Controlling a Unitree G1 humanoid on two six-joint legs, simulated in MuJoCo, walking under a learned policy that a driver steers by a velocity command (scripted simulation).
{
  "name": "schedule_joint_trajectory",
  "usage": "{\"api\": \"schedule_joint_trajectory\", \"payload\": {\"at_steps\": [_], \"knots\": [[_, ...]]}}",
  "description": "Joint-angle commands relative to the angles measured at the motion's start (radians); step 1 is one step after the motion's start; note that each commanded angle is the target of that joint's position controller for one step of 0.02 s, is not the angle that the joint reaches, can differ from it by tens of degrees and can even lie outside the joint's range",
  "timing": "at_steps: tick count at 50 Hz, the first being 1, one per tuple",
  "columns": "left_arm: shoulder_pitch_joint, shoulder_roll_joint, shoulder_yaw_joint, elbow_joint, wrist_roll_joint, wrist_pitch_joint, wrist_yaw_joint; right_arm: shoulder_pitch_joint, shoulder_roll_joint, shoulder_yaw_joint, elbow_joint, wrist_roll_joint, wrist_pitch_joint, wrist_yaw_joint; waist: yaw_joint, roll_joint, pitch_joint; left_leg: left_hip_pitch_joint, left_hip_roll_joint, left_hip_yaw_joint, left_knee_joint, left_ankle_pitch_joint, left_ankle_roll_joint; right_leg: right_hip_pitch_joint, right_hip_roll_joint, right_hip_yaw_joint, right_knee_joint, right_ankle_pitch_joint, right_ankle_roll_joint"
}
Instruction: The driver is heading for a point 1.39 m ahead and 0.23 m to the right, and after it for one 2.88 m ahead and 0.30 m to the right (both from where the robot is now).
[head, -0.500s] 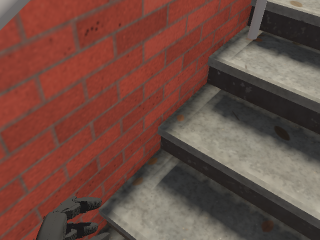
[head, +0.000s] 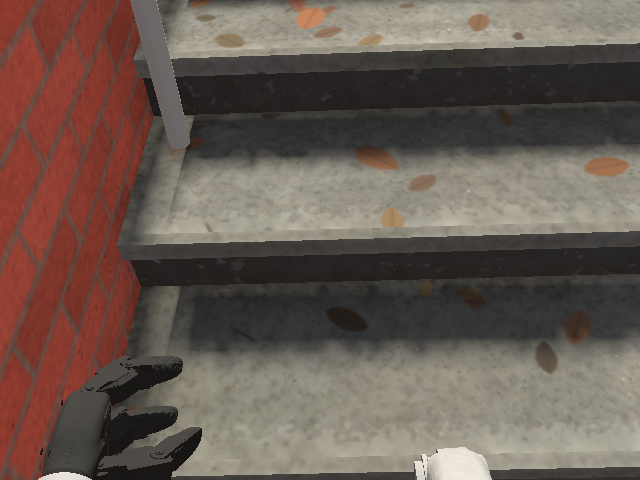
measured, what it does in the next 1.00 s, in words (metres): climbs: right foot 0.15 m higher, then left foot 0.15 m higher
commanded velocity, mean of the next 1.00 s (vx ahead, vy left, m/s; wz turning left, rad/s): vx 1.00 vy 0.00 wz -0.25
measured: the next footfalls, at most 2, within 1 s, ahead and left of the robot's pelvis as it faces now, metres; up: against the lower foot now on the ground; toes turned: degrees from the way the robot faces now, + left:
right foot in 0.14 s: +0.23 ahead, -0.19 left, +0.15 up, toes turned -7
left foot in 0.52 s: +0.61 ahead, -0.06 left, +0.30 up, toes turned -26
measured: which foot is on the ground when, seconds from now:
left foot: down 0.00-0.14, up 0.16-0.50, down 0.52-0.94, up 0.96-1.00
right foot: up 0.00-0.12, down 0.14-0.52, up 0.54-0.92, down 0.94-1.00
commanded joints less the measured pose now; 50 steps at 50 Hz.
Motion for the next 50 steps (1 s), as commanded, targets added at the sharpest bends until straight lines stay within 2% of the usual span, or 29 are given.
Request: {"api": "schedule_joint_trajectory", "payload": {"at_steps": [1, 2, 3, 6, 7, 8, 9, 10, 12, 14, 17, 19, 21, 22, 25, 26, 27, 28, 30, 31, 33, 36, 40, 43, 45, 47, 48, 49, 50], "knots": [[-0.044, -0.034, -0.046, -0.129, 0.03, 0.022, -0.009, -0.251, -0.051, 0.016, -0.16, 0.009, -0.028, -0.013, 0.162, -0.004, 0.23, -0.302, 0.166, -0.01, -0.337, 0.347, 0.162, -0.016, -0.098, -0.045, -0.37, 0.172, -0.011], [-0.087, -0.077, -0.081, -0.144, 0.025, 0.016, -0.025, -0.281, -0.163, -0.008, -0.185, 0.011, -0.021, -0.023, 0.166, 0.043, 0.197, -0.422, 0.14, 0.075, -0.478, 0.465, 0.174, 0.272, -0.115, -0.162, -0.739, 0.107, -0.052], [-0.184, -0.055, -0.066, -0.154, -0.003, -0.001, -0.033, -0.195, -0.166, -0.002, -0.155, -0.017, -0.034, -0.015, 0.097, 0.022, 0.129, -0.415, 0.125, 0.108, -0.459, 1.036, 0.212, 0.581, 0.006, -0.302, -0.759, 0.155, -0.091], [0.188, 0.141, 0.057, -0.098, -0.029, -0.051, -0.035, -0.131, -0.359, -0.039, -0.066, -0.004, -0.058, 0.042, 0.316, 0.421, -0.25, 0.102, 0.195, 0.07, -0.03, 1.958, 0.294, 0.911, 0.183, -0.295, -1.056, -0.159, -0.156], [0.316, 0.239, 0.102, -0.058, -0.018, -0.044, -0.043, -0.105, -0.375, -0.049, -0.117, -0.007, -0.071, 0.049, 0.388, 0.336, -0.305, 0.002, 0.168, 0.003, 0.258, 1.637, 0.267, 1.135, 0.238, -0.154, -1.348, -0.108, -0.182], [0.404, 0.414, 0.158, 0.061, 0.007, -0.035, -0.019, -0.234, -0.199, -0.026, -0.273, -0.028, -0.107, 0.057, 0.29, -0.161, -0.264, -0.515, -0.033, -0.108, 0.682, 0.671, 0.207, 1.387, 0.096, 0.46, -1.677, -0.074, -0.35], [0.482, 0.361, 0.135, 0.115, 0.033, -0.052, 0.023, -0.313, -0.144, -0.019, -0.309, -0.004, -0.162, 0.082, 0.252, -0.367, -0.421, -0.727, -0.178, -0.332, 1.251, 0.253, 0.22, 1.477, -0.108, 1.068, -2.028, -0.241, -0.485], [0.536, 0.207, 0.084, 0.176, 0.036, -0.079, 0.017, -0.376, -0.08, -0.023, -0.314, 0.009, -0.186, 0.102, 0.261, -0.248, -0.329, -0.872, -0.159, -0.397, 1.537, 0.193, 0.256, 1.426, -0.128, 1.043, -2.021, -0.316, -0.41], [0.533, 0.11, 0.07, 0.277, -0.001, -0.102, -0.015, -0.476, 0.101, 0.052, -0.41, -0.008, -0.158, 0.085, 0.177, -0.081, -0.009, -0.992, -0.135, -0.288, 1.642, 0.038, 0.254, 1.161, -0.053, 0.716, -1.962, -0.088, -0.326], [0.406, -0.037, 0.031, 0.326, 0.008, -0.105, -0.037, -0.456, 0.217, 0.111, -0.458, -0.004, -0.124, 0.102, 0.062, -0.09, 0.034, -0.925, -0.117, -0.282, 1.701, -0.073, 0.257, 0.919, 0.015, 0.481, -1.886, 0.048, -0.279], [0.301, 0.005, 0.023, 0.341, 0.016, -0.125, -0.028, -0.425, 0.183, 0.125, -0.515, 0.018, -0.079, 0.085, -0.052, -0.041, 0.173, -1.04, -0.136, -0.226, 1.747, -0.139, 0.213, 0.696, -0.01, 0.389, -1.998, 0.154, -0.284], [0.287, 0.025, 0.02, 0.37, 0.004, -0.11, -0.007, -0.57, 0.221, 0.164, -0.635, -0.028, -0.069, 0.09, -0.069, -0.035, 0.241, -1.111, -0.077, -0.2, 1.65, -0.098, 0.205, 0.584, 0.012, 0.279, -2.072, 0.039, -0.229], [0.237, 0.099, 0.042, 0.357, 0.0, -0.119, 0.018, -0.596, 0.173, 0.176, -0.664, -0.074, -0.079, 0.073, -0.098, 0.051, 0.141, -0.568, -0.035, -0.049, 1.008, 0.185, 0.172, 0.244, 0.044, 0.141, -2.256, 0.078, -0.21], [0.284, 0.145, 0.066, 0.362, -0.013, -0.146, 0.024, -0.586, 0.133, 0.139, -0.629, -0.055, -0.08, 0.06, -0.067, -0.022, 0.024, -0.208, -0.076, 0.026, 0.882, 0.19, 0.159, 0.208, 0.033, 0.146, -2.297, 0.298, -0.238], [0.268, 0.316, 0.12, 0.396, -0.014, -0.148, -0.013, -0.113, -0.052, 0.012, -0.496, 0.009, -0.071, 0.036, -0.285, -0.206, -0.379, 0.021, -0.202, 0.011, 0.594, -0.074, 0.152, 0.901, -0.014, 0.092, -1.65, 1.72, -0.156], [0.218, 0.243, 0.111, 0.377, 0.012, -0.169, -0.015, 0.064, -0.109, -0.005, -0.397, 0.013, -0.068, 0.053, -0.316, -0.088, -0.385, 0.142, -0.197, -0.212, 0.41, -0.13, 0.221, 0.846, 0.0, 0.13, -1.273, 1.546, -0.152], [0.234, -0.055, 0.042, 0.33, 0.07, -0.174, -0.022, 0.08, -0.119, 0.023, -0.271, 0.011, -0.06, 0.079, -0.149, 0.545, -0.251, 0.17, -0.067, -0.684, 0.095, -0.004, 0.322, 0.556, 0.256, 0.149, -0.841, 0.236, -0.116], [0.491, -0.115, 0.023, 0.331, 0.059, -0.184, -0.058, -0.107, 0.011, 0.046, -0.302, 0.018, -0.062, 0.075, 0.036, 0.604, -0.238, 0.091, 0.108, -1.3, -0.312, -0.408, 0.458, 0.388, 0.245, 0.216, -0.489, 0.196, -0.128], [0.192, -0.088, 0.003, 0.206, 0.044, -0.193, -0.065, -0.197, 0.165, 0.06, -0.239, 0.047, -0.075, 0.098, 0.023, 0.196, 0.094, -0.176, 0.092, -1.147, -0.291, -0.488, 0.475, 0.207, 0.141, 0.018, -0.238, 0.196, -0.117], [0.106, -0.138, -0.023, 0.152, 0.068, -0.194, -0.068, -0.123, 0.232, 0.076, -0.162, 0.031, -0.076, 0.108, 0.034, 0.119, 0.093, -0.213, 0.046, -0.99, -0.202, -0.363, 0.436, 0.16, 0.118, -0.003, -0.175, 0.178, -0.134], [0.032, -0.202, -0.06, 0.097, 0.066, -0.198, -0.074, -0.016, 0.256, 0.078, -0.048, 0.013, -0.069, 0.108, 0.064, 0.06, 0.083, -0.219, -0.051, -0.738, -0.116, -0.109, 0.392, 0.101, 0.096, -0.036, -0.162, 0.224, -0.137], [-0.002, -0.168, -0.078, 0.059, 0.059, -0.163, -0.039, -0.061, 0.218, 0.092, -0.056, 0.055, -0.059, 0.11, 0.103, -0.015, 0.132, -0.24, -0.027, -0.66, -0.187, 0.017, 0.407, 0.022, 0.014, -0.065, -0.284, 0.16, -0.102], [-0.235, -0.203, -0.124, -0.064, 0.071, -0.193, -0.023, 0.035, 0.084, 0.073, -0.075, 0.056, -0.057, 0.062, 0.036, -0.033, 0.171, -0.193, 0.034, -0.689, -0.279, 0.023, 0.43, -0.196, -0.055, -0.117, -0.281, 0.04, -0.031], [-0.44, -0.265, -0.179, -0.208, 0.073, -0.211, -0.036, 0.157, 0.119, 0.082, -0.01, 0.086, -0.016, 0.037, -0.008, 0.025, 0.079, -0.527, 0.018, -0.574, -0.576, 0.142, 0.406, 0.525, -0.072, -0.29, -0.976, 0.191, -0.01], [-0.17, -0.1, -0.062, -0.156, 0.033, -0.207, 0.011, 0.086, 0.041, 0.084, -0.018, 0.02, -0.089, 0.073, 0.177, 0.198, -0.205, -0.438, 0.014, -0.482, -0.278, 1.349, 0.349, 1.136, 0.07, -0.318, -0.99, 0.118, 0.01], [0.406, 0.2, 0.082, 0.008, -0.01, -0.185, 0.036, -0.146, -0.176, 0.008, -0.085, -0.014, -0.091, 0.08, 0.483, 0.337, -0.427, -0.336, -0.029, -0.508, 0.342, 1.626, 0.275, 1.437, -0.007, 0.028, -1.318, -0.101, -0.105], [0.518, 0.319, 0.096, 0.138, 0.041, -0.183, 0.028, -0.141, 0.079, 0.042, -0.188, 0.001, -0.119, 0.082, 0.317, -0.292, -0.498, -0.58, -0.194, -0.453, 0.763, 0.521, 0.26, 1.57, -0.293, 0.637, -1.748, -0.263, -0.179], [0.402, 0.23, 0.079, 0.132, 0.042, -0.17, 0.047, -0.117, 0.146, 0.048, -0.213, 0.006, -0.14, 0.109, 0.248, -0.387, -0.472, -0.749, -0.229, -0.511, 1.226, 0.341, 0.245, 1.472, -0.453, 1.146, -2.082, -0.364, -0.239], [0.317, 0.089, 0.049, 0.188, 0.018, -0.154, 0.038, -0.237, 0.198, 0.052, -0.276, 0.023, -0.125, 0.119, 0.184, -0.262, -0.199, -0.877, -0.175, -0.414, 1.413, 0.314, 0.255, 1.288, -0.439, 0.964, -2.111, -0.44, -0.231]]}}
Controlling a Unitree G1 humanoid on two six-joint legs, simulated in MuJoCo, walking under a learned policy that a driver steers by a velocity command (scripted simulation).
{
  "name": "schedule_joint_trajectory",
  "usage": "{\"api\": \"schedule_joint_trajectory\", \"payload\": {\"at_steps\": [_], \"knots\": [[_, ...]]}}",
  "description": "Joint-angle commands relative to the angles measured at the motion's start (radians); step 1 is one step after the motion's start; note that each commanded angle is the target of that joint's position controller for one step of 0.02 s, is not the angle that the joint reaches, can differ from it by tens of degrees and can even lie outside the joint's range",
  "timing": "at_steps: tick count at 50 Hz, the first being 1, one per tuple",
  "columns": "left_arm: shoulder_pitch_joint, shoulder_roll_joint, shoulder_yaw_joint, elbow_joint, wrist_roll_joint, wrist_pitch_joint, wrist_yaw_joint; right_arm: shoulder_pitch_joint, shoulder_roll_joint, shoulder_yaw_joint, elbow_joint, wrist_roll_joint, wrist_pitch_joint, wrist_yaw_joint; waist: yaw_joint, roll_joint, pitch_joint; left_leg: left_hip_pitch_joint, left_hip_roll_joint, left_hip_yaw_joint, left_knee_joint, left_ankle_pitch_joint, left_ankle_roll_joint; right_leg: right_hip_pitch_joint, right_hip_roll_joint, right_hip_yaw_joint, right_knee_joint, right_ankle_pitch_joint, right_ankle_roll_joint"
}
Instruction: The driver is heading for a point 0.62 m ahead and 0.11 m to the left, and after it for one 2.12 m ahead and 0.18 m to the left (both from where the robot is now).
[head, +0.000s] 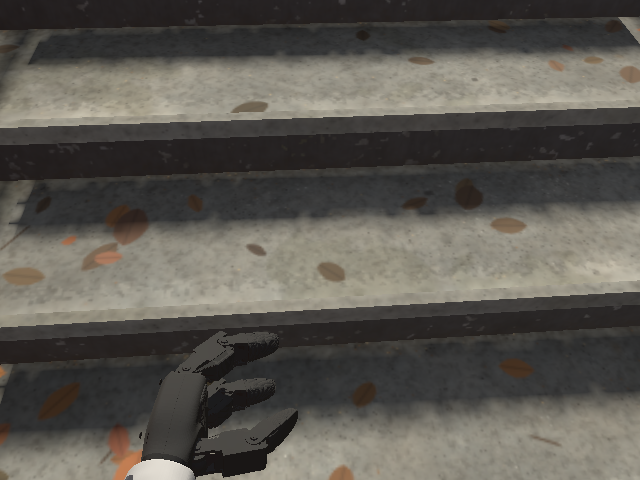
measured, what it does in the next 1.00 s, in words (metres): climbs, turning left: left foot 0.15 m higher, then right foot 0.15 m higher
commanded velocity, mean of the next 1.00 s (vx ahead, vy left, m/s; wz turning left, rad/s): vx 1.00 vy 0.00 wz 0.37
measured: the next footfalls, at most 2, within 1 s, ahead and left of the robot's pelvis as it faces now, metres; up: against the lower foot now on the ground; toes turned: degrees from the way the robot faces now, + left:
left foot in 0.36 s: +0.46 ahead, +0.10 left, +0.15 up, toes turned +21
right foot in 0.82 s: +0.83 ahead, +0.14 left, +0.30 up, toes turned +21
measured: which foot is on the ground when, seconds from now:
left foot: up 0.00-0.34, down 0.36-0.82, up 0.84-1.00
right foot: down 0.00-0.38, up 0.40-0.80, down 0.82-1.00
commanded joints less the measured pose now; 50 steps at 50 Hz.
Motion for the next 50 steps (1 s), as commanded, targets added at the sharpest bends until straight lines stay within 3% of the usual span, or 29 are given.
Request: {"api": "schedule_joint_trajectory", "payload": {"at_steps": [1, 3, 5, 7, 10, 13, 14, 15, 16, 17, 18, 19, 20, 21, 23, 26, 28, 29, 34, 36, 37, 39, 40, 41, 42, 43, 45, 48, 50], "knots": [[0.336, 0.096, 0.112, 0.205, -0.008, 0.035, 0.007, -0.35, 0.034, -0.004, -0.341, 0.018, -0.023, 0.038, 0.114, -0.223, 0.0, -0.77, 0.036, 0.127, 0.819, -0.008, 0.04, 0.656, -0.345, 0.912, -0.915, -0.37, -0.203], [0.279, -0.042, 0.087, 0.354, 0.041, 0.038, -0.015, -0.348, 0.064, 0.016, -0.37, 0.024, 0.033, 0.059, 0.008, -0.127, 0.122, -0.768, 0.091, 0.165, 0.917, -0.034, 0.084, 0.449, -0.238, 0.443, -0.766, -0.045, -0.109], [0.322, -0.049, 0.092, 0.443, 0.041, 0.037, -0.034, -0.322, 0.124, 0.051, -0.384, 0.064, 0.057, 0.076, -0.034, -0.098, 0.146, -0.86, 0.104, 0.141, 0.95, -0.053, 0.106, 0.454, -0.207, 0.206, -0.784, 0.185, -0.047], [0.239, -0.004, 0.09, 0.44, 0.047, 0.043, -0.023, -0.355, 0.081, 0.051, -0.419, 0.064, 0.086, 0.067, -0.083, -0.09, 0.167, -0.868, 0.109, 0.159, 0.791, -0.049, 0.082, 0.396, -0.186, 0.04, -0.833, 0.29, -0.024], [0.271, 0.146, 0.092, 0.452, 0.076, 0.037, 0.011, -0.467, -0.002, 0.04, -0.485, 0.028, 0.122, 0.038, -0.064, -0.076, 0.171, -0.957, 0.071, 0.28, 0.944, -0.073, 0.033, 0.464, -0.191, -0.061, -0.939, 0.437, -0.07], [0.35, 0.231, 0.093, 0.448, 0.052, 0.06, 0.052, -0.693, -0.06, 0.063, -0.629, 0.041, 0.114, 0.058, -0.043, -0.016, 0.222, -1.09, 0.139, 0.336, 0.631, -0.197, 0.025, 0.637, -0.14, -0.179, -1.005, 0.478, -0.034], [0.298, 0.328, 0.107, 0.429, 0.039, 0.061, 0.067, -0.696, -0.054, 0.08, -0.658, 0.033, 0.1, 0.078, -0.091, -0.031, 0.15, -0.697, 0.153, 0.452, 0.322, -0.211, 0.041, 0.468, -0.11, -0.261, -1.091, 0.688, -0.041], [0.442, 0.383, 0.119, 0.45, 0.022, 0.05, 0.079, -0.737, -0.072, 0.074, -0.663, 0.013, 0.086, 0.084, -0.037, -0.013, 0.042, -0.381, 0.07, 0.538, 0.2, -0.177, 0.039, 0.445, -0.121, -0.228, -1.063, 1.005, -0.09], [0.483, 0.454, 0.127, 0.443, 0.013, 0.03, 0.086, -0.654, -0.139, 0.031, -0.637, 0.027, 0.077, 0.09, -0.096, -0.127, -0.063, -0.164, -0.041, 0.627, 0.267, -0.282, 0.035, 0.493, -0.173, -0.21, -0.933, 1.712, -0.134], [0.413, 0.574, 0.161, 0.398, 0.031, 0.038, 0.075, -0.475, -0.237, -0.024, -0.596, 0.037, 0.071, 0.078, -0.2, -0.223, -0.158, -0.069, -0.073, 0.598, 0.181, -0.381, 0.056, 0.615, -0.194, -0.172, -0.716, 2.044, -0.154], [0.35, 0.595, 0.181, 0.337, 0.018, 0.06, 0.072, -0.235, -0.331, -0.072, -0.512, 0.037, 0.081, 0.064, -0.267, -0.253, -0.277, 0.076, -0.13, 0.515, -0.052, -0.442, 0.105, 0.726, -0.195, -0.121, -0.419, 2.097, -0.17], [0.33, 0.522, 0.18, 0.264, -0.006, 0.055, 0.062, -0.139, -0.415, -0.101, -0.465, 0.026, 0.088, 0.071, -0.233, -0.137, -0.257, 0.26, -0.084, 0.2, -0.356, -0.325, 0.167, 0.536, -0.108, -0.027, -0.082, 1.414, -0.107], [0.29, 0.345, 0.141, 0.153, 0.022, 0.008, 0.026, -0.172, -0.469, -0.116, -0.421, 0.014, 0.105, 0.047, -0.081, 0.379, -0.29, 0.429, 0.127, -0.53, -0.803, -0.711, 0.366, 0.057, 0.215, 0.096, 0.38, 0.332, -0.05], [0.256, 0.324, 0.143, 0.125, 0.04, -0.044, -0.012, -0.194, -0.352, -0.076, -0.448, -0.002, 0.078, 0.032, -0.054, 0.234, -0.379, 0.422, 0.195, -0.82, -0.942, -0.971, 0.305, 0.017, 0.187, 0.382, 0.589, 0.34, -0.1], [0.07, 0.177, 0.102, 0.026, 0.047, -0.065, -0.032, -0.051, -0.197, -0.035, -0.318, -0.007, 0.028, 0.044, -0.024, -0.031, 0.002, 0.128, 0.152, -0.709, -0.948, -0.779, 0.175, -0.174, 0.175, 0.344, 0.792, 0.253, -0.141], [0.135, -0.04, -0.001, -0.013, 0.07, -0.045, -0.072, -0.092, -0.04, 0.015, -0.215, -0.017, 0.026, 0.03, 0.121, -0.105, 0.056, -0.012, 0.042, -0.313, -0.752, -0.403, 0.123, -0.412, 0.112, 0.304, 1.067, 0.244, -0.172], [0.185, 0.024, 0.001, 0.016, 0.038, -0.009, -0.077, -0.216, -0.073, 0.021, -0.189, -0.024, 0.021, 0.025, 0.187, -0.169, 0.092, -0.174, 0.05, -0.093, -0.781, -0.222, 0.074, -0.411, 0.05, 0.204, 0.933, 0.316, -0.123], [0.112, -0.015, -0.018, -0.017, 0.03, 0.004, -0.069, -0.209, -0.068, 0.034, -0.141, -0.024, 0.02, 0.023, 0.182, -0.098, 0.107, -0.246, 0.055, -0.03, -0.806, -0.201, 0.07, -0.438, 0.045, 0.155, 0.973, 0.267, -0.11], [-0.283, -0.019, -0.064, -0.149, 0.011, -0.007, -0.027, 0.015, -0.094, 0.044, 0.009, 0.016, 0.036, 0.005, 0.038, 0.01, 0.097, -0.386, 0.118, 0.107, -1.075, -0.048, 0.067, -0.223, 0.045, -0.071, 0.435, 0.31, -0.046], [-0.22, 0.05, -0.02, -0.113, 0.023, -0.005, -0.016, 0.043, -0.147, 0.041, 0.043, -0.001, -0.004, -0.008, 0.076, 0.048, -0.153, -0.242, 0.113, 0.274, -1.003, 0.942, 0.039, 0.247, 0.155, -0.192, 0.285, 0.357, -0.093], [-0.132, 0.11, 0.011, -0.097, 0.018, -0.003, -0.01, 0.044, -0.261, 0.01, 0.031, -0.018, -0.012, -0.005, 0.112, 0.168, -0.224, -0.057, 0.159, 0.287, -0.909, 1.33, 0.057, 0.309, 0.19, -0.181, 0.174, 0.174, -0.097], [0.091, 0.273, 0.105, 0.001, -0.019, 0.022, -0.017, -0.104, -0.345, -0.023, -0.004, -0.041, 0.005, -0.019, 0.256, 0.278, -0.207, 0.221, 0.247, 0.245, -0.609, 1.82, 0.074, 0.292, 0.229, -0.124, -0.015, -0.135, -0.121], [0.317, 0.323, 0.135, 0.092, -0.016, 0.033, -0.023, -0.265, -0.359, -0.034, -0.066, -0.06, 0.013, -0.029, 0.351, 0.205, -0.22, 0.163, 0.266, 0.246, -0.322, 1.779, 0.062, 0.454, 0.181, 0.066, -0.218, -0.093, -0.19], [0.658, 0.4, 0.151, 0.274, 0.029, 0.046, -0.038, -0.501, -0.303, -0.025, -0.21, -0.088, -0.028, -0.022, 0.429, -0.143, -0.203, -0.149, 0.123, 0.191, 0.191, 0.969, 0.08, 0.719, 0.155, 0.37, -0.417, 0.046, -0.246], [0.611, 0.299, 0.125, 0.338, 0.072, 0.059, -0.007, -0.391, -0.078, 0.014, -0.289, -0.08, -0.084, 0.035, 0.173, -0.567, -0.179, -0.664, -0.104, 0.114, 0.727, 0.001, 0.006, 0.863, -0.062, 1.079, -0.805, -0.015, -0.442], [0.535, 0.163, 0.093, 0.323, 0.062, 0.045, 0.005, -0.319, -0.043, 0.036, -0.317, -0.054, -0.137, 0.092, 0.117, -0.401, -0.112, -0.853, -0.051, 0.038, 0.907, 0.008, 0.079, 0.834, -0.108, 1.25, -0.919, -0.385, -0.424], [0.541, 0.039, 0.071, 0.395, 0.031, 0.032, -0.013, -0.481, 0.059, 0.077, -0.408, -0.077, -0.122, 0.131, 0.043, 0.017, 0.086, -0.977, -0.005, 0.116, 0.997, -0.015, 0.101, 0.596, -0.031, 0.902, -0.861, -0.193, -0.284], [0.354, 0.067, 0.067, 0.41, 0.032, 0.069, -0.037, -0.4, 0.074, 0.118, -0.419, -0.058, -0.063, 0.098, -0.112, 0.08, 0.178, -0.988, 0.07, 0.217, 1.021, -0.035, 0.027, 0.245, 0.112, 0.549, -0.845, 0.065, -0.19], [0.257, 0.123, 0.07, 0.357, 0.005, 0.064, -0.041, -0.495, 0.04, 0.129, -0.478, -0.074, -0.053, 0.056, -0.124, 0.117, 0.197, -0.786, 0.102, 0.326, 0.704, 0.028, -0.049, -0.051, 0.19, 0.423, -0.866, 0.168, -0.171]]}}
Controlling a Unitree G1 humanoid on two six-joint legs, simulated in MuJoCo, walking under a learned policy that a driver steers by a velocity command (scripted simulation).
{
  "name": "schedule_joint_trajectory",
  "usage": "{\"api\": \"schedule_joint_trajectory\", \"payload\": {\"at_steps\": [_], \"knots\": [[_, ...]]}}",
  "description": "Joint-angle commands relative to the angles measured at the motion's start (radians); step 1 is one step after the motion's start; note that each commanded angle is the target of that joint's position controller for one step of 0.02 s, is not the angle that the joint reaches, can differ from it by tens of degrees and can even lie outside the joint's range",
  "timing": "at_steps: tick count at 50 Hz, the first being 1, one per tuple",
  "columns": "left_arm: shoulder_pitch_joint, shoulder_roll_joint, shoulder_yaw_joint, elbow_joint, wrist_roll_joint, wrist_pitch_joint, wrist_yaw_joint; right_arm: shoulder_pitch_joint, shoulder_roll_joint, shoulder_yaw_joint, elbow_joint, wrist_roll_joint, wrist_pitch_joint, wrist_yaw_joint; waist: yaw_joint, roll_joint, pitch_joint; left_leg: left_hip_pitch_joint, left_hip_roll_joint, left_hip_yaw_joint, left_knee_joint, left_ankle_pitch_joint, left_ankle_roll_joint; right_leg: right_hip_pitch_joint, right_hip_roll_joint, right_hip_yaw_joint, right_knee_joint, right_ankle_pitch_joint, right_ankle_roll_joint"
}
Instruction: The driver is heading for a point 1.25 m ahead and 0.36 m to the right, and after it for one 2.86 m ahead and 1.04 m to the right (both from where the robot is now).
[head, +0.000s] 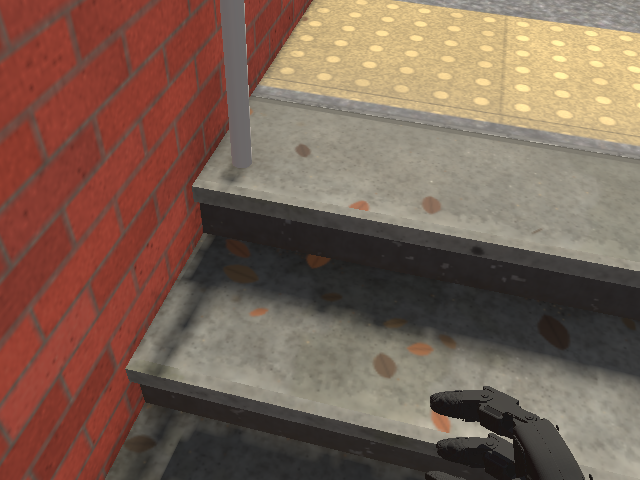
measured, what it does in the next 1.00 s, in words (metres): climbs, turning right: left foot 0.15 m higher, then right foot 0.15 m higher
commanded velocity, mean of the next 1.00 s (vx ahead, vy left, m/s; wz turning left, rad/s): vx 0.93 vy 0.00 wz -0.50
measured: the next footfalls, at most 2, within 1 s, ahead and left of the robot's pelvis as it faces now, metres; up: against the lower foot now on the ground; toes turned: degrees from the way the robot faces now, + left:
left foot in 0.16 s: +0.37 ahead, +0.14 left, +0.15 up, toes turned -7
right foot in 0.62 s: +0.64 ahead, -0.31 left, +0.30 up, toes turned -37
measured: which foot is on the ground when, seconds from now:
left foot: up 0.00-0.14, down 0.16-0.62, up 0.64-1.00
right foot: down 0.00-0.18, up 0.20-0.60, down 0.62-1.00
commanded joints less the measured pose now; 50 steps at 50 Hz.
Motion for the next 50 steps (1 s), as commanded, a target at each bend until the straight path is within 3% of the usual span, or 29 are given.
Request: {"api": "schedule_joint_trajectory", "payload": {"at_steps": [1, 5, 6, 7, 8, 9, 10, 12, 13, 14, 15, 18, 22, 25, 27, 28, 29, 31, 32, 33, 34, 35, 36, 38, 42, 45, 46, 48, 50], "knots": [[-0.283, 0.021, -0.015, -0.169, -0.028, -0.052, 0.001, -0.023, 0.023, 0.048, -0.091, -0.007, 0.012, -0.051, -0.116, 0.111, 0.199, 0.154, 0.008, 0.252, -0.239, 0.05, -0.106, -0.524, -0.124, 0.322, -0.4, 0.215, -0.018], [-0.039, 0.16, 0.036, -0.107, -0.055, -0.032, 0.041, -0.303, 0.024, 0.079, -0.216, 0.008, 0.009, -0.108, 0.007, 0.023, 0.061, 0.448, 0.007, 0.33, -0.808, -0.369, -0.118, -0.289, -0.21, 0.389, -0.583, 0.577, -0.065], [0.035, 0.158, 0.039, -0.098, -0.021, -0.04, 0.048, -0.314, -0.046, 0.034, -0.226, 0.03, 0.005, -0.121, 0.009, -0.026, -0.021, 0.675, -0.085, 0.426, -0.895, -0.409, -0.125, -0.213, -0.197, 0.384, -0.516, 1.099, -0.033], [-0.019, 0.195, 0.044, -0.102, -0.006, -0.071, 0.052, -0.106, -0.126, -0.022, -0.207, 0.045, -0.015, -0.133, -0.129, -0.206, -0.157, 0.91, -0.108, 0.308, -0.907, -0.506, -0.085, -0.126, -0.218, 0.374, -0.257, 1.733, -0.03], [-0.268, 0.318, 0.078, -0.181, 0.008, -0.092, 0.038, 0.318, -0.311, -0.113, -0.11, 0.065, -0.021, -0.137, -0.375, -0.315, -0.357, 1.115, -0.01, 0.045, -1.041, -0.488, 0.003, -0.054, -0.228, 0.405, 0.068, 1.883, -0.048], [-0.3, 0.204, 0.067, -0.242, -0.01, -0.127, 0.012, 0.574, -0.453, -0.175, 0.006, 0.018, -0.014, -0.141, -0.339, 0.0, -0.627, 1.431, 0.199, -0.436, -1.275, -0.791, 0.094, -0.198, -0.157, 0.327, 0.437, 1.461, -0.029], [-0.33, 0.074, 0.033, -0.279, -0.02, -0.142, -0.014, 0.537, -0.452, -0.172, 0.059, 0.035, 0.004, -0.152, -0.27, 0.479, -0.622, 1.503, 0.408, -0.97, -1.661, -0.789, 0.216, -0.452, -0.065, 0.284, 0.85, 0.399, 0.007], [-0.44, 0.071, 0.043, -0.36, -0.037, -0.112, -0.042, 0.398, -0.202, -0.119, 0.131, 0.066, 0.04, -0.169, -0.177, 0.219, -0.117, 1.142, 0.395, -0.694, -1.64, -0.757, 0.152, -0.688, -0.144, 0.217, 1.212, 0.255, 0.035], [-0.501, -0.016, 0.014, -0.416, -0.03, -0.079, -0.057, 0.382, -0.06, -0.085, 0.224, 0.03, 0.05, -0.152, -0.099, 0.049, 0.054, 0.94, 0.364, -0.488, -1.567, -0.596, 0.11, -0.737, -0.178, 0.158, 1.27, 0.246, 0.015], [-0.519, -0.07, 0.002, -0.445, -0.029, -0.05, -0.05, 0.366, 0.0, -0.071, 0.281, -0.005, 0.044, -0.125, -0.054, 0.028, 0.111, 0.875, 0.327, -0.324, -1.585, -0.443, 0.062, -0.771, -0.197, 0.139, 1.419, 0.211, 0.003], [-0.472, -0.125, -0.015, -0.473, -0.056, -0.029, -0.046, 0.346, 0.048, -0.068, 0.35, 0.005, 0.046, -0.107, 0.025, -0.011, 0.151, 0.785, 0.301, -0.165, -1.567, -0.359, 0.003, -0.763, -0.223, 0.167, 1.45, 0.235, -0.008], [-0.341, -0.129, -0.027, -0.496, -0.114, 0.01, -0.032, 0.281, -0.004, -0.085, 0.409, 0.045, 0.049, -0.073, 0.129, 0.021, 0.182, 0.759, 0.281, 0.105, -1.664, -0.165, -0.064, -0.862, -0.274, 0.228, 1.427, 0.228, 0.016], [-0.503, -0.028, -0.004, -0.609, -0.072, 0.052, -0.003, 0.236, -0.185, -0.109, 0.377, 0.021, 0.071, -0.105, 0.123, 0.024, 0.262, 0.803, 0.268, 0.331, -1.759, 0.112, -0.042, -0.992, -0.276, 0.122, 1.438, 0.166, 0.108], [-0.74, -0.053, -0.05, -0.743, -0.072, 0.049, -0.013, 0.403, -0.214, -0.114, 0.423, 0.031, 0.096, -0.155, 0.072, 0.056, 0.281, 1.065, 0.239, 0.419, -1.79, 0.111, -0.09, -1.213, -0.356, 0.029, 1.234, 0.021, 0.109], [-0.831, -0.074, -0.078, -0.807, -0.081, 0.043, -0.053, 0.446, -0.272, -0.12, 0.435, 0.055, 0.104, -0.183, 0.058, 0.101, 0.216, 0.834, 0.211, 0.488, -2.002, 0.275, -0.061, -0.614, -0.362, -0.129, 0.741, 0.094, 0.076], [-0.844, -0.013, -0.05, -0.788, -0.095, 0.043, -0.044, 0.536, -0.267, -0.102, 0.459, 0.054, 0.072, -0.167, 0.007, 0.081, 0.122, 0.781, 0.222, 0.465, -1.958, 0.876, 0.011, -0.207, -0.215, -0.265, 0.707, 0.195, 0.044], [-0.713, 0.049, 0.001, -0.768, -0.099, 0.032, -0.037, 0.497, -0.449, -0.135, 0.436, 0.058, 0.054, -0.163, 0.132, 0.28, 0.033, 0.92, 0.313, 0.409, -1.834, 1.654, 0.058, -0.107, -0.161, -0.273, 0.723, 0.05, 0.018], [-0.363, 0.242, 0.102, -0.671, -0.064, 0.03, -0.036, 0.442, -0.534, -0.173, 0.381, 0.07, 0.066, -0.148, 0.331, 0.345, -0.185, 1.138, 0.299, 0.361, -1.409, 1.944, 0.047, 0.155, -0.018, -0.17, 0.34, -0.086, -0.062], [-0.202, 0.318, 0.134, -0.555, -0.044, 0.036, -0.021, 0.414, -0.427, -0.167, 0.309, 0.09, 0.065, -0.159, 0.304, 0.131, -0.219, 0.732, 0.191, 0.243, -1.026, 1.217, -0.031, 0.535, -0.139, 0.313, 0.082, 0.026, -0.151], [-0.131, 0.349, 0.137, -0.442, -0.047, 0.032, 0.018, 0.447, -0.295, -0.127, 0.249, 0.075, 0.019, -0.117, 0.152, -0.324, -0.435, 0.55, -0.074, 0.075, -0.608, 0.027, -0.057, 0.706, -0.366, 1.02, -0.406, -0.354, -0.201], [-0.126, 0.218, 0.096, -0.411, -0.012, -0.001, 0.028, 0.404, -0.249, -0.146, 0.265, 0.092, -0.024, -0.079, 0.137, -0.159, -0.417, 0.523, -0.067, -0.133, -0.291, 0.008, -0.023, 0.586, -0.429, 1.152, -0.528, -0.489, -0.125], [-0.098, 0.164, 0.084, -0.327, -0.009, -0.034, 0.002, 0.243, -0.208, -0.144, 0.2, 0.121, -0.018, -0.08, 0.143, -0.031, -0.207, 0.432, -0.07, -0.1, -0.133, -0.03, -0.001, 0.376, -0.459, 1.025, -0.534, -0.45, -0.064], [-0.135, 0.065, 0.054, -0.248, -0.017, -0.058, -0.028, 0.089, -0.097, -0.106, 0.117, 0.112, -0.014, -0.08, 0.108, 0.023, 0.0, 0.319, -0.038, -0.082, -0.01, -0.098, 0.033, 0.192, -0.443, 0.826, -0.45, -0.271, -0.024], [-0.211, -0.116, 0.01, -0.152, 0.0, -0.071, -0.071, 0.087, 0.078, -0.034, 0.077, 0.106, 0.004, -0.059, 0.001, 0.037, 0.096, 0.183, -0.017, -0.128, 0.127, -0.091, 0.098, 0.015, -0.383, 0.384, -0.232, 0.09, 0.033], [-0.308, -0.109, -0.008, -0.098, 0.026, -0.045, -0.047, 0.251, 0.037, -0.03, 0.137, 0.148, 0.072, -0.028, -0.128, -0.017, 0.191, -0.043, -0.065, -0.021, 0.162, -0.159, 0.064, -0.063, -0.364, 0.02, -0.33, 0.557, 0.104], [-0.334, -0.035, -0.033, -0.061, 0.051, -0.013, -0.009, -0.029, 0.068, 0.007, -0.028, 0.098, 0.094, -0.06, -0.123, 0.01, 0.26, -0.125, -0.085, 0.133, -0.058, -0.038, 0.039, -0.181, -0.288, -0.177, -0.472, 0.689, 0.172], [-0.337, 0.012, -0.024, -0.088, 0.044, -0.018, 0.014, -0.07, 0.012, 0.006, -0.063, 0.083, 0.1, -0.06, -0.11, -0.012, 0.248, 0.051, -0.084, 0.255, -0.3, -0.017, 0.008, -0.281, -0.29, -0.235, -0.55, 0.847, 0.164], [-0.278, 0.147, -0.007, -0.096, -0.001, -0.076, 0.065, 0.058, -0.12, -0.044, -0.046, 0.06, 0.089, -0.047, -0.166, -0.092, -0.009, 0.693, -0.143, 0.418, -0.549, 0.036, -0.02, -0.311, -0.285, -0.24, -0.488, 1.461, 0.139], [-0.358, 0.345, 0.049, -0.189, -0.038, -0.076, 0.108, 0.241, -0.291, -0.13, 0.055, 0.096, 0.108, -0.064, -0.239, -0.158, -0.228, 0.83, -0.23, 0.412, -0.727, -0.02, -0.037, 0.075, -0.327, -0.194, -0.207, 2.156, 0.116]]}}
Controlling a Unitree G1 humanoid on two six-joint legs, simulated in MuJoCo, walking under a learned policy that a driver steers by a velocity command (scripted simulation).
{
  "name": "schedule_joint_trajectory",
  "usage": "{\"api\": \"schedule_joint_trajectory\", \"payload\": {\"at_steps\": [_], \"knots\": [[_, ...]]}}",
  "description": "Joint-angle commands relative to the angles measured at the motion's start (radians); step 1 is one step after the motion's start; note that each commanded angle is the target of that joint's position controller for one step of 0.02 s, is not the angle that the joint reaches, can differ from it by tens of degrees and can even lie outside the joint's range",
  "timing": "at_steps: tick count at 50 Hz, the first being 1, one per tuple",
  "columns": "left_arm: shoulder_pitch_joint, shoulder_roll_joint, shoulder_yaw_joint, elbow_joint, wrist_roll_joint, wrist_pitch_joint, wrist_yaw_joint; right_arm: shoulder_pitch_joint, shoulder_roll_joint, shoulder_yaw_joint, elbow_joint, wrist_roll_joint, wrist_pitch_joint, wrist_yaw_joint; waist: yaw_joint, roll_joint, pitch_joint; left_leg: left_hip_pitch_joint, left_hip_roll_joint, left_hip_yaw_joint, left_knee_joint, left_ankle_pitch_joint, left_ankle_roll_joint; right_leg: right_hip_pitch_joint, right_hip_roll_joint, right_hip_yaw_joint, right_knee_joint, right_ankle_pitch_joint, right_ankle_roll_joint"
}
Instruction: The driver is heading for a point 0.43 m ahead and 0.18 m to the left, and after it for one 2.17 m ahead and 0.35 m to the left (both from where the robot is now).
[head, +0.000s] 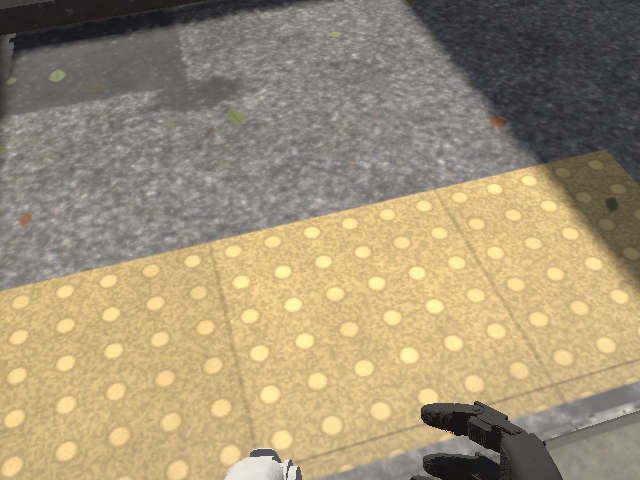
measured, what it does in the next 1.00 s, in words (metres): climbs, turning left: left foot 0.15 m higher, then right foot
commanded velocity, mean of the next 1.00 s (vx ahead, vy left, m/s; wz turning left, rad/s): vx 0.15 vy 0.00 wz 0.81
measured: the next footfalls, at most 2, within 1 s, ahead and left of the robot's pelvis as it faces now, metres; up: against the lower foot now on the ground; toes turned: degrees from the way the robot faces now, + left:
left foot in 0.04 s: +0.24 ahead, +0.05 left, +0.15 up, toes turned -2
right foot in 0.46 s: +0.46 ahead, -0.06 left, +0.15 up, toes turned +38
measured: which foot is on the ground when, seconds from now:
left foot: up 0.00-0.02, down 0.04-0.42, up 0.44-0.84, down 0.86-1.00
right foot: down 0.00-0.04, up 0.06-0.44, down 0.46-0.86, up 0.88-1.00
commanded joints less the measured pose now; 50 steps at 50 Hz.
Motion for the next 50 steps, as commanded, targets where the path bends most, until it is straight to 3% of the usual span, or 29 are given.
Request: {"api": "schedule_joint_trajectory", "payload": {"at_steps": [1, 2, 3, 4, 5, 6, 7, 10, 12, 14, 16, 20, 21, 22, 23, 24, 25, 26, 28, 31, 39, 42, 43, 44, 45, 46, 47, 49, 50], "knots": [[-0.335, 0.496, 0.107, -0.231, -0.053, -0.042, 0.06, 0.503, -0.38, -0.162, 0.091, -0.001, 0.02, -0.009, -0.322, -0.271, -0.324, 0.985, -0.071, 0.027, -0.519, 0.005, -0.017, -0.152, -0.183, 0.078, 0.33, 1.809, -0.01], [-0.367, 0.365, 0.093, -0.268, -0.068, -0.032, 0.056, 0.57, -0.37, -0.159, 0.166, -0.022, 0.04, 0.001, -0.276, -0.025, -0.239, 1.063, -0.016, -0.204, -0.909, 0.17, 0.043, -0.217, -0.039, 0.086, 0.711, 0.781, 0.053], [-0.284, 0.166, 0.056, -0.362, 0.022, -0.041, 0.01, 0.367, -0.354, -0.139, 0.144, -0.115, 0.038, 0.008, -0.006, 0.472, -0.095, 1.02, 0.02, -0.646, -0.909, 0.768, 0.165, -0.562, 0.249, 0.246, 1.211, -0.294, 0.096], [-0.028, 0.123, 0.047, -0.346, 0.022, -0.069, -0.04, 0.207, -0.279, -0.101, 0.039, -0.134, 0.025, 0.009, 0.114, 0.388, -0.346, 1.059, 0.159, -0.892, -0.994, 0.813, 0.253, -0.595, 0.225, 0.453, 1.488, -0.317, 0.043], [-0.096, 0.163, 0.056, -0.397, 0.007, -0.068, -0.058, 0.188, -0.24, -0.109, 0.001, -0.093, 0.025, 0.007, 0.083, 0.182, -0.305, 0.953, 0.166, -0.973, -1.066, 0.379, 0.244, -0.661, 0.237, 0.424, 1.574, -0.309, 0.006], [-0.168, 0.132, 0.051, -0.414, 0.031, -0.06, -0.064, 0.199, -0.236, -0.124, 0.036, -0.032, 0.011, 0.006, 0.107, -0.043, -0.095, 0.816, 0.102, -0.891, -1.074, 0.099, 0.209, -0.77, 0.205, 0.39, 1.523, -0.301, -0.014], [-0.225, 0.105, 0.036, -0.428, 0.054, -0.044, -0.068, 0.21, -0.202, -0.124, 0.064, -0.013, -0.008, -0.006, 0.109, -0.14, -0.03, 0.782, 0.076, -0.841, -1.077, -0.022, 0.184, -0.845, 0.182, 0.382, 1.575, -0.294, -0.019], [-0.246, 0.154, 0.029, -0.496, 0.045, -0.043, -0.027, 0.211, -0.221, -0.135, 0.049, 0.023, -0.016, -0.02, 0.124, -0.124, 0.006, 0.757, -0.019, -0.593, -1.109, 0.139, 0.127, -0.849, 0.104, 0.364, 1.331, -0.203, -0.003], [-0.429, 0.169, 0.024, -0.566, 0.044, -0.056, 0.004, 0.237, -0.232, -0.146, 0.043, 0.029, 0.014, -0.049, 0.08, -0.133, 0.014, 0.765, -0.062, -0.527, -1.134, 0.289, 0.099, -0.81, 0.083, 0.284, 0.891, -0.237, 0.017], [-0.538, 0.167, 0.026, -0.601, 0.023, -0.055, 0.022, 0.306, -0.274, -0.16, 0.041, 0.015, 0.031, -0.069, 0.026, -0.049, -0.097, 0.84, -0.036, -0.549, -1.106, 0.503, 0.063, -0.712, 0.12, 0.268, 0.638, -0.157, 0.053], [-0.514, 0.184, 0.038, -0.582, -0.011, -0.047, 0.027, 0.288, -0.325, -0.184, 0.023, 0.025, 0.066, -0.092, 0.028, 0.085, -0.17, 0.871, -0.051, -0.54, -1.08, 0.474, 0.015, -0.59, 0.165, 0.277, 0.41, -0.036, 0.07], [-0.427, 0.253, 0.092, -0.526, -0.03, -0.033, 0.027, 0.22, -0.307, -0.197, -0.047, 0.023, 0.093, -0.083, 0.066, 0.196, -0.147, 0.854, -0.056, -0.644, -1.003, 0.198, -0.037, -0.327, 0.149, 0.342, 0.076, 0.111, 0.092], [-0.372, 0.248, 0.101, -0.499, -0.025, -0.034, 0.028, 0.206, -0.274, -0.192, -0.059, 0.022, 0.089, -0.073, 0.082, 0.154, -0.153, 0.83, -0.087, -0.614, -0.879, 0.057, -0.053, -0.218, 0.086, 0.372, -0.031, 0.218, 0.068], [-0.331, 0.232, 0.1, -0.483, -0.005, -0.03, 0.03, 0.253, -0.195, -0.17, -0.059, 0.016, 0.087, -0.058, 0.059, 0.025, -0.215, 0.714, -0.134, -0.528, -0.667, -0.3, -0.072, -0.02, -0.079, 0.483, -0.01, 0.272, -0.009], [-0.304, 0.245, 0.104, -0.505, 0.011, -0.015, 0.035, 0.273, -0.162, -0.153, -0.067, -0.008, 0.083, -0.054, 0.052, -0.11, -0.217, 0.544, -0.204, -0.384, -0.466, -0.578, -0.093, 0.093, -0.246, 0.647, 0.077, 0.567, -0.096], [-0.308, 0.282, 0.112, -0.519, 0.037, -0.009, 0.039, 0.402, -0.253, -0.169, -0.095, 0.001, 0.065, -0.029, -0.043, -0.33, -0.309, 0.48, -0.12, -0.325, -0.302, -0.611, -0.14, 0.078, -0.475, 0.934, 0.01, 0.531, -0.283], [-0.378, 0.256, 0.123, -0.533, 0.025, -0.01, 0.045, 0.398, -0.35, -0.196, -0.051, 0.012, 0.068, -0.03, -0.029, -0.3, -0.217, 0.422, -0.017, -0.248, -0.175, -0.513, -0.187, -0.022, -0.457, 0.96, -0.002, 0.36, -0.315], [-0.383, 0.196, 0.106, -0.534, 0.014, -0.004, 0.054, 0.324, -0.4, -0.211, -0.033, 0.013, 0.081, -0.037, 0.01, -0.169, -0.15, 0.415, 0.023, -0.238, -0.1, -0.415, -0.204, -0.096, -0.357, 0.773, 0.011, 0.222, -0.256], [-0.405, 0.232, 0.104, -0.524, 0.003, 0.02, 0.059, 0.246, -0.356, -0.196, -0.055, -0.003, 0.104, -0.05, 0.01, -0.05, -0.071, 0.452, 0.06, -0.198, -0.053, -0.292, -0.196, -0.284, -0.244, 0.585, -0.036, 0.103, -0.185], [-0.363, 0.253, 0.108, -0.465, 0.017, 0.035, 0.058, 0.21, -0.291, -0.173, -0.072, 0.004, 0.102, -0.07, 0.021, -0.106, -0.068, 0.471, 0.085, -0.121, -0.162, -0.207, -0.192, -0.291, -0.173, 0.401, -0.075, 0.169, -0.166], [-0.354, 0.35, 0.147, -0.392, 0.008, 0.049, 0.041, 0.172, -0.315, -0.175, -0.078, 0.012, 0.101, -0.038, 0.042, -0.191, -0.108, 0.729, 0.128, -0.038, -0.639, -0.175, -0.156, -0.254, -0.25, 0.224, -0.048, 0.065, -0.176], [-0.318, 0.334, 0.145, -0.364, -0.013, 0.049, 0.031, 0.229, -0.328, -0.188, -0.058, 0.005, 0.113, -0.025, 0.019, -0.136, -0.09, 0.893, 0.08, -0.001, -0.885, -0.127, -0.093, -0.297, -0.251, 0.153, 0.061, -0.053, -0.098], [-0.259, 0.301, 0.138, -0.341, -0.019, 0.047, 0.022, 0.331, -0.35, -0.202, -0.017, 0.002, 0.115, -0.029, -0.001, -0.044, -0.102, 1.08, 0.05, -0.035, -0.957, -0.216, -0.05, -0.458, -0.202, 0.127, 0.175, -0.304, -0.061], [-0.303, 0.229, 0.115, -0.364, -0.009, 0.041, -0.001, 0.471, -0.425, -0.224, 0.012, 0.005, 0.107, -0.04, -0.057, 0.21, -0.064, 1.254, 0.281, -0.409, -1.109, -0.487, 0.065, -0.791, -0.081, 0.027, 0.551, -0.515, 0.02], [-0.387, 0.25, 0.118, -0.44, -0.012, 0.009, -0.012, 0.463, -0.498, -0.227, -0.017, -0.018, 0.073, -0.036, -0.083, 0.335, -0.084, 1.23, 0.488, -0.88, -1.312, -0.832, 0.255, -1.047, 0.012, 0.197, 0.74, -0.543, 0.032], [-0.485, 0.326, 0.142, -0.459, -0.041, -0.017, -0.024, 0.437, -0.42, -0.207, 0.008, -0.031, 0.045, -0.043, -0.105, 0.257, -0.004, 1.172, 0.483, -0.845, -1.399, -0.938, 0.239, -1.101, -0.048, 0.264, 0.827, -0.441, 0.013], [-0.453, 0.337, 0.147, -0.451, -0.051, -0.024, -0.031, 0.373, -0.397, -0.193, 0.02, -0.035, 0.026, -0.052, -0.053, 0.259, 0.044, 1.142, 0.458, -0.753, -1.381, -0.848, 0.184, -1.132, -0.066, 0.261, 0.84, -0.324, -0.002], [-0.334, 0.315, 0.144, -0.39, -0.017, -0.021, -0.032, 0.261, -0.342, -0.165, 0.018, -0.037, 0.004, -0.057, 0.018, 0.189, 0.029, 1.077, 0.379, -0.53, -1.323, -0.62, 0.09, -1.053, -0.095, 0.268, 0.837, -0.124, 0.013], [-0.31, 0.308, 0.142, -0.373, -0.018, -0.018, -0.037, 0.243, -0.33, -0.155, 0.02, -0.047, -0.007, -0.057, 0.034, 0.187, 0.03, 1.025, 0.347, -0.434, -1.326, -0.541, 0.056, -1.01, -0.081, 0.26, 0.876, -0.039, 0.022]]}}
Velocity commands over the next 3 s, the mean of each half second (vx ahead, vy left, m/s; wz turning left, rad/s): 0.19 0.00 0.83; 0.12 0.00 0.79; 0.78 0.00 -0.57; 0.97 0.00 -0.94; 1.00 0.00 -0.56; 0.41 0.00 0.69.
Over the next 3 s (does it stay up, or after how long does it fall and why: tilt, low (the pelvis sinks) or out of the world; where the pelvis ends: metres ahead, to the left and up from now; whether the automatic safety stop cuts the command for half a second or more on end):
stays up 1.79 0.20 0.13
